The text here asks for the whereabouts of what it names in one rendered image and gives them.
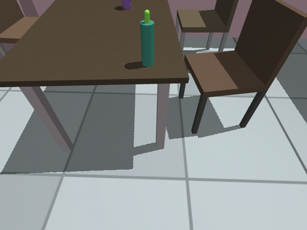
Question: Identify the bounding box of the chair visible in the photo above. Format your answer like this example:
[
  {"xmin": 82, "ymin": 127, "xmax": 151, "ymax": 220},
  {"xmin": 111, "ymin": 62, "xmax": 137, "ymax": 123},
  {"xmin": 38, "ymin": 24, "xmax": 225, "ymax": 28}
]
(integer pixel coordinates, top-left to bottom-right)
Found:
[
  {"xmin": 176, "ymin": 0, "xmax": 239, "ymax": 52},
  {"xmin": 179, "ymin": 0, "xmax": 307, "ymax": 134},
  {"xmin": 0, "ymin": 0, "xmax": 39, "ymax": 56}
]

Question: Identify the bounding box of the table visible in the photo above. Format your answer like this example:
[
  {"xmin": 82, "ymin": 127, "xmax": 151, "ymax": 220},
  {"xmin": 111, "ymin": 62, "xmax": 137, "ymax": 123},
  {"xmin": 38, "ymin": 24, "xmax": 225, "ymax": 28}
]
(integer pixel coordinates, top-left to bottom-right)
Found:
[{"xmin": 0, "ymin": 0, "xmax": 189, "ymax": 152}]

